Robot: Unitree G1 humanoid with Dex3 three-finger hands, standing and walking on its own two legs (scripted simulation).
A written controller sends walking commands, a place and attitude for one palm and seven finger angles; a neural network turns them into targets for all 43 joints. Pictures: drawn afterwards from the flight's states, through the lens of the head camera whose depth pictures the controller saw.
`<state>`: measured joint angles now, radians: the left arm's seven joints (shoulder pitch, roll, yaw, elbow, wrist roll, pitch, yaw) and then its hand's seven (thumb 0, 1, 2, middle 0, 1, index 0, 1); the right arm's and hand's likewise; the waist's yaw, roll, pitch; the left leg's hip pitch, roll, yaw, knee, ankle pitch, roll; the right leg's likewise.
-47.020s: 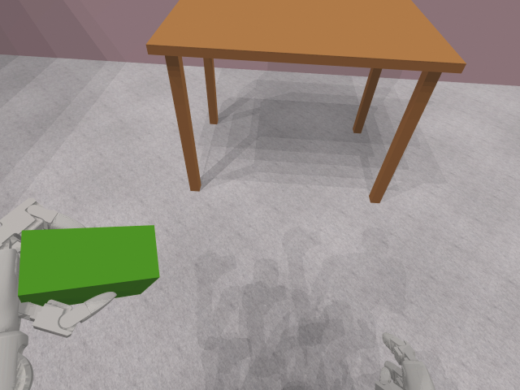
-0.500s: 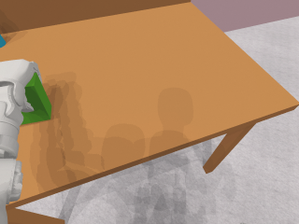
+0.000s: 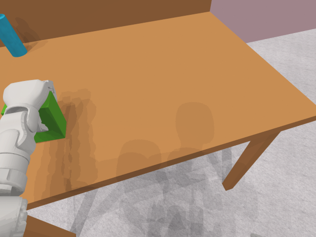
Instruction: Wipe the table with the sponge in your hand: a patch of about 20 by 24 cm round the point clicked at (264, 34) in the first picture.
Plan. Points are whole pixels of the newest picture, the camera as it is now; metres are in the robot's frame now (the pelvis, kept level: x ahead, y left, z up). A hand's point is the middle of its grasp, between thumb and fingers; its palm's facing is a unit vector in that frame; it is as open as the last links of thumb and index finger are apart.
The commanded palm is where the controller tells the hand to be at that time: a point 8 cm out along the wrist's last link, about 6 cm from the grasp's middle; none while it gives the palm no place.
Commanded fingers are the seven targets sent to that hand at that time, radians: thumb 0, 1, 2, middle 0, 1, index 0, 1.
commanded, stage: wipe back along the first lane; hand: left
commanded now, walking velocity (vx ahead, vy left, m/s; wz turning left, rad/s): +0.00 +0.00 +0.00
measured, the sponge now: (41, 123) +0.37 +0.36 +0.06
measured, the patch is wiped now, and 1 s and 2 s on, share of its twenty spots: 1.00 1.00 1.00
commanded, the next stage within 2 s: lift the sponge slowly off the table in 1.20 s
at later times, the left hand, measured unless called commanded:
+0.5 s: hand (39, 122) +0.34 +0.33 +0.10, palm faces -0.03 +0.03 -1.00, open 10.1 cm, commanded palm +0.30 +0.32 +0.13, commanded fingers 0.00 0.10 1.30 -1.20 -1.60 -1.20 -1.60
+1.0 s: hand (40, 137) +0.30 +0.31 +0.11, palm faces +0.04 -0.01 -1.00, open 10.1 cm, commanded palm +0.25 +0.30 +0.13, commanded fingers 0.00 0.10 1.30 -1.20 -1.60 -1.20 -1.60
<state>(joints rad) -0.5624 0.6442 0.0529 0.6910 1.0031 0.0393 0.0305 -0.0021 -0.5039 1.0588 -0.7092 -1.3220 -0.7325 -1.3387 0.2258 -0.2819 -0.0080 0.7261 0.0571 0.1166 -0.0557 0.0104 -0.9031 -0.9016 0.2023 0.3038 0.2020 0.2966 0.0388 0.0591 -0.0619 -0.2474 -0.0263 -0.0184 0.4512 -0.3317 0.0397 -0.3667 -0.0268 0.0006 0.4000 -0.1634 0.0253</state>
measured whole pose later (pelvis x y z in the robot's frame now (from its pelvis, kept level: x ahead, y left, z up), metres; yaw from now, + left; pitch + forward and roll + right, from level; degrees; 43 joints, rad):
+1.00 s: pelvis -0.01 -0.02 +0.00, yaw +0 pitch +2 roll -1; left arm -0.21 0.54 0.01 0.20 0.95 0.27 0.01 0.00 -0.49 1.06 -0.69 -1.34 -0.71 -1.36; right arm 0.10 -0.28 0.02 0.67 0.05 0.06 -0.07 0.01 -0.90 -0.90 0.20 0.30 0.20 0.30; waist 0.09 0.08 -0.04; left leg -0.16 -0.01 -0.02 0.46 -0.34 0.02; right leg -0.30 -0.02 0.00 0.46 -0.20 0.01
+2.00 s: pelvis -0.02 -0.03 +0.00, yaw +1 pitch -2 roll +0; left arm -0.09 0.56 -0.04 -0.01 0.92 0.32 -0.04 -0.01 -0.50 1.06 -0.70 -1.33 -0.72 -1.34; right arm 0.05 -0.27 0.06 0.68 0.03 0.04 -0.10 0.02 -0.90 -0.90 0.20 0.30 0.20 0.30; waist 0.13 0.08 0.02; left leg -0.08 0.00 -0.03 0.42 -0.31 0.00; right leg -0.23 -0.01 -0.02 0.43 -0.18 0.00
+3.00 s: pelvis -0.03 -0.04 +0.00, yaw +1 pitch -2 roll +0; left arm -0.30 0.66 -0.01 0.04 0.88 0.36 -0.17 -0.01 -0.51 1.06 -0.71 -1.32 -0.73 -1.33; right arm 0.04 -0.28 0.08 0.65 0.05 0.05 -0.09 0.02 -0.90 -0.90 0.20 0.30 0.20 0.30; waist 0.12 0.09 0.02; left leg -0.09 0.00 -0.04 0.42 -0.29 -0.01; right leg -0.23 -0.01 -0.02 0.44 -0.16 -0.01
